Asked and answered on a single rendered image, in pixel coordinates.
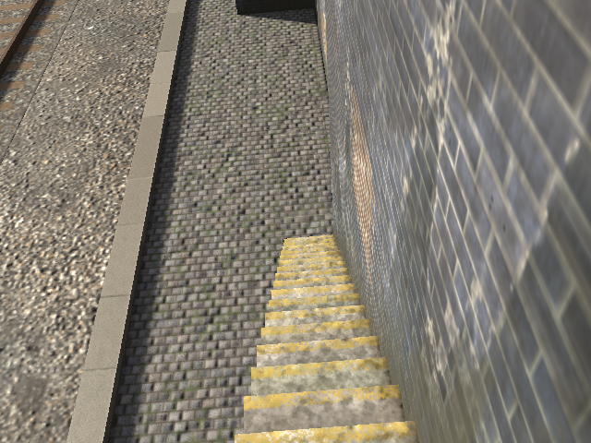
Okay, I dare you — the stairs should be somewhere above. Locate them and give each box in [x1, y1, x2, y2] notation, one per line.
[235, 234, 419, 443]

